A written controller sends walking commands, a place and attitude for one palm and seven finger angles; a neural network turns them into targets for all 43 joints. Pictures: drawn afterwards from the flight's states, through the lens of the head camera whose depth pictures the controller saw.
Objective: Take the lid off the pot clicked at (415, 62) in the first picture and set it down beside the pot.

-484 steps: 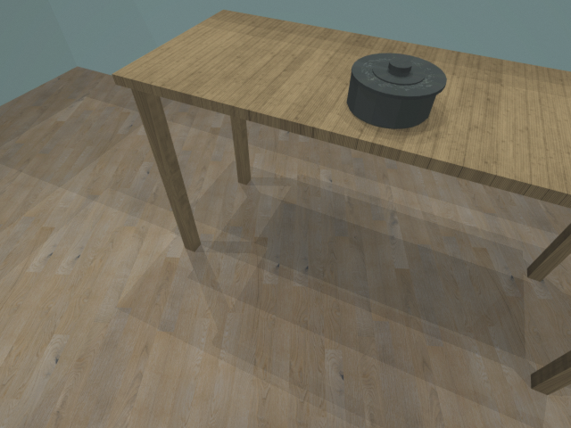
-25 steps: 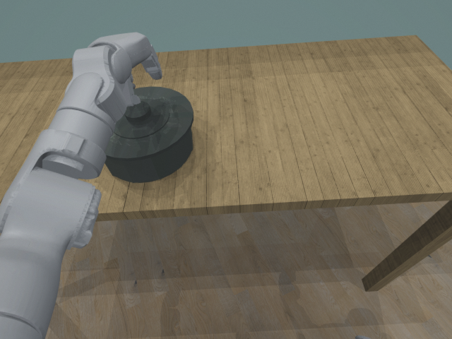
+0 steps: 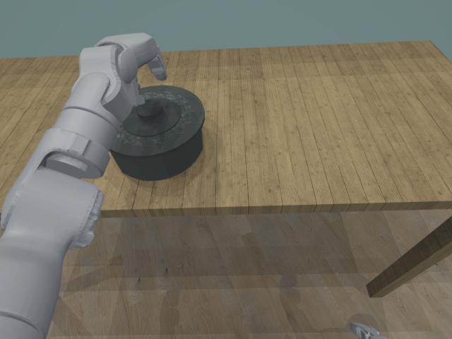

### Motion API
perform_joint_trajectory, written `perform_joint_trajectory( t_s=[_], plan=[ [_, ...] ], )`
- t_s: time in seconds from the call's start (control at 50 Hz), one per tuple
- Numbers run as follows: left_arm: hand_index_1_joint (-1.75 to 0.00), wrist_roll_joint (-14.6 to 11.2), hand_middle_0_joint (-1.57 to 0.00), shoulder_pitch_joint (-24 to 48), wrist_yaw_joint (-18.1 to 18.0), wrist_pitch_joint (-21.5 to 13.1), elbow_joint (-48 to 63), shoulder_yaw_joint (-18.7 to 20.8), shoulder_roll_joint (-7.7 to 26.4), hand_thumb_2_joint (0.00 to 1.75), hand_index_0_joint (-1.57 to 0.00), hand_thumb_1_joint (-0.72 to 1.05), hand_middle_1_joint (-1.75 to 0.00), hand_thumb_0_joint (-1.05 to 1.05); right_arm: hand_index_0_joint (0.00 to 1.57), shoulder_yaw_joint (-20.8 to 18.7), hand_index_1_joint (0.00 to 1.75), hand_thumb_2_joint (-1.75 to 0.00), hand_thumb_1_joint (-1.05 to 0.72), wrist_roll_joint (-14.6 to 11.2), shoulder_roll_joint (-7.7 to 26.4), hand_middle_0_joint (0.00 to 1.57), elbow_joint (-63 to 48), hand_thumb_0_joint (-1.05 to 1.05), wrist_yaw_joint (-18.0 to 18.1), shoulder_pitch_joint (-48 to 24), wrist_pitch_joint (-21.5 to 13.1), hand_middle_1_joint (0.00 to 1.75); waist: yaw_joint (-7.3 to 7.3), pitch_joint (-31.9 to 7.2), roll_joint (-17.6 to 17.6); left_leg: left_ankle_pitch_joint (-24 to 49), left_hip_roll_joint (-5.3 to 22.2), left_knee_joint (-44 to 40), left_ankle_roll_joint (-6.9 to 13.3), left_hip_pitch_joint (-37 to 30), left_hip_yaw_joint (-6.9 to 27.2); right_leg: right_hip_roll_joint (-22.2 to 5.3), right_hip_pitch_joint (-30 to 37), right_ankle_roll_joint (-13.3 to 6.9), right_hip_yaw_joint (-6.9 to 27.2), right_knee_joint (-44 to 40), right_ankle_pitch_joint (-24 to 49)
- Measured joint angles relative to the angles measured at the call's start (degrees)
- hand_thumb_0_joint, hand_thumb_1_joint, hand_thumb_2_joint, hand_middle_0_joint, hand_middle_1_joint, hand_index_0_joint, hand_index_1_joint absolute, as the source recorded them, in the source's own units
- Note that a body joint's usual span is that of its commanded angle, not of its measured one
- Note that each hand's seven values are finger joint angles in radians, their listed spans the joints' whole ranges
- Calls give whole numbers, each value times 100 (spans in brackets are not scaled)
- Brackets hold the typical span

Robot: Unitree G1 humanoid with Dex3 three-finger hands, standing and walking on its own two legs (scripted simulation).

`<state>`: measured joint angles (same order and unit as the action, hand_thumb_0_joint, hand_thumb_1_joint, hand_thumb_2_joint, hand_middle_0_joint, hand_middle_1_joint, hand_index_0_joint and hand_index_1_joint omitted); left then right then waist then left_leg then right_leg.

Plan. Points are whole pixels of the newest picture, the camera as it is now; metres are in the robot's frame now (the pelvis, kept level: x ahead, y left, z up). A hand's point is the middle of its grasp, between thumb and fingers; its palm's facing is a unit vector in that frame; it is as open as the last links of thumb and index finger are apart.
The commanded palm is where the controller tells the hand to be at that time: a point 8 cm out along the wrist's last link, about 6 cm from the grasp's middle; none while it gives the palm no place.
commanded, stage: lower the open fingers around the knob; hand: left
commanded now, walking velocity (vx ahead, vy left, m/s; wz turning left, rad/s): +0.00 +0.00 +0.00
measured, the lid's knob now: (149, 109) +0.51 +0.15 +0.14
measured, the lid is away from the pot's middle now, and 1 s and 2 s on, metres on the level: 0.01 0.01 0.01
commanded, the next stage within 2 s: close the fingers and squeeze the knob in 1.44 s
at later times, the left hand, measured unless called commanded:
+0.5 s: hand (144, 99) +0.47 +0.14 +0.19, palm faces -0.38 -0.11 -0.92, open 10.3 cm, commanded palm +0.47 +0.15 +0.24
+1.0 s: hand (142, 104) +0.48 +0.15 +0.17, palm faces -0.40 -0.09 -0.91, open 10.4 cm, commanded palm +0.48 +0.15 +0.22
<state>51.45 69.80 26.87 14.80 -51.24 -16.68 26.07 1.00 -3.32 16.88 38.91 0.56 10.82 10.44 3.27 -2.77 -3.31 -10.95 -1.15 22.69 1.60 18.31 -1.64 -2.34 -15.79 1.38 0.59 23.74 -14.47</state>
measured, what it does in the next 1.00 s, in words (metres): stands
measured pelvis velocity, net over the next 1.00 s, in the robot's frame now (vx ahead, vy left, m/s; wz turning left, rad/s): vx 0.00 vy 0.00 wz -0.01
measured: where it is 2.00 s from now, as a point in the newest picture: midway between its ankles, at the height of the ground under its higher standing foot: outside the picture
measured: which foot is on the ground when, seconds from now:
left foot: down 0.00-1.00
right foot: down 0.00-1.00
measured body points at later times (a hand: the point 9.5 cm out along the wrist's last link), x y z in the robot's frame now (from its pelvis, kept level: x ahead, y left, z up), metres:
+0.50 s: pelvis +0.00 +0.00 +0.00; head +0.03 -0.02 +0.45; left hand +0.49 +0.14 +0.24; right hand +0.08 -0.27 -0.14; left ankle +0.00 +0.11 -0.74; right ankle -0.03 -0.14 -0.74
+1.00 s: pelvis +0.00 +0.00 +0.00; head +0.04 -0.01 +0.44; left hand +0.50 +0.15 +0.22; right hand +0.06 -0.27 -0.14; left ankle +0.00 +0.11 -0.74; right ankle -0.03 -0.14 -0.74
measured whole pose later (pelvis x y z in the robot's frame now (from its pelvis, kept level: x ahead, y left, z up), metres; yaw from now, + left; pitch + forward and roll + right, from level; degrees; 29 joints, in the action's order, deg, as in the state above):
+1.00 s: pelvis +0.00 +0.00 +0.00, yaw -1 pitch +8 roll +0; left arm 51.9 72.5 27.7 16.3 -62.6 -16.7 24.5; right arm 0.9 -3.0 16.3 41.1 1.3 13.5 10.3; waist 5.4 -4.0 -2.5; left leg -12.2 -0.9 25.8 1.9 22.0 -2.2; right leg -2.1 -19.3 1.7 1.2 26.0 -15.0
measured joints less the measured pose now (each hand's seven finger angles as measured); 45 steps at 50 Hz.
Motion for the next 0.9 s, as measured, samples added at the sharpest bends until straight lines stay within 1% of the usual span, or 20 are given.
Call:
perform_joint_trajectory(
  t_s=[0.06, 0.12, 0.18, 0.24, 0.32, 0.42, 0.62, 0.68, 0.76, 0.84, 0.9],
  plan=[
    [-9, -2, -86, -39, -29, -4, 90, 19, -77, 165, -85, -41, -8, 0, 20, 7, 30, -90, -90, 14, -12, 20, -15, 0, -6, -10, -3, 30, -19, -15, -29, 4, -6, -1, 2, -12, 5, -6, 14, 3, -5, 1, -1],
    [-9, 10, -86, 25, -40, 24, -71, 37, -120, 165, -85, -41, -8, 0, 20, 58, 30, -90, -90, 0, -40, 20, 0, 0, 12, -48, 23, 30, -18, -7, -23, 6, -4, -7, -1, -39, -6, -5, 20, 7, 7, 25, -9],
    [-9, -66, -86, 162, 12, 210, -344, 4, -186, 165, -85, -41, -8, 0, 20, 83, 30, -90, -90, -2, -55, 20, 38, 0, 19, -55, 15, 30, -3, -3, -31, 21, -8, -15, -3, -39, 9, -7, 19, -1, -8, 36, -10],
    [-9, -70, -86, 262, 95, 349, -572, 23, -214, 165, -85, -41, -8, 0, 20, 97, 30, -90, -90, 10, -58, 20, 81, 0, 33, -30, -12, 30, 16, -12, -39, 25, -5, -8, -4, -29, 19, -4, 11, -2, -17, 46, -12],
    [-9, -59, -86, 309, 176, 415, -718, -51, -230, 165, -85, -41, -8, 0, 20, 80, 30, -90, -90, 24, -42, 20, 108, 0, 34, 52, -23, 30, 40, -29, -32, 4, 3, 38, -11, -5, 32, 4, -2, -6, -29, 77, -27],
    [-9, -67, -86, 258, 238, 352, -769, -29, -221, 165, -85, -41, -8, 0, 20, 58, 30, -90, -90, 33, -1, 20, 130, 0, 61, 117, 2, 30, 101, -3, 10, -17, 17, 92, -12, 34, 30, 18, -35, -13, -25, 113, -36],
    [-9, 16, -86, 210, 158, 185, -996, 101, -110, 165, -85, -41, -8, 0, 20, -16, 30, -90, -90, 29, 42, 20, 170, 0, 107, 257, -26, 30, 215, -12, 89, -67, 49, 185, -4, 163, -28, 48, -166, -5, 37, 152, -32],
    [-9, 13, -86, 117, 147, 155, -910, 86, -64, 165, -85, -41, -8, 0, 20, -48, 30, -90, -90, 37, 44, 20, 160, 0, 95, 318, -34, 30, 220, -30, 83, -80, 51, 203, 1, 197, -40, 50, -192, -1, 50, 146, -29],
    [-9, 10, -86, 102, 108, 127, -901, 56, -86, 165, -85, -41, -9, 0, 20, -55, 30, -90, -90, 31, 28, 20, 201, 0, 81, 354, -27, 30, 201, -56, 84, -103, 45, 238, 11, 231, -41, 44, -213, 11, 51, 156, -39],
    [-9, 2, -86, 196, 78, 139, -1024, -9, -135, 165, -85, -41, -9, 0, 20, -29, 30, -90, -90, 22, -3, 20, 245, 0, 74, 322, -10, 30, 198, -71, 89, -114, 36, 272, 20, 273, -34, 35, -247, 16, 44, 181, -49],
    [-9, 20, -87, 279, 66, 140, -1155, 59, -137, 165, -85, -41, -9, 0, 20, 8, 30, -90, -90, 19, -26, 20, 262, 0, 86, 269, -1, 30, 215, -79, 92, -118, 33, 291, 27, 309, -42, 32, -287, 23, 53, 202, -49]
  ],
)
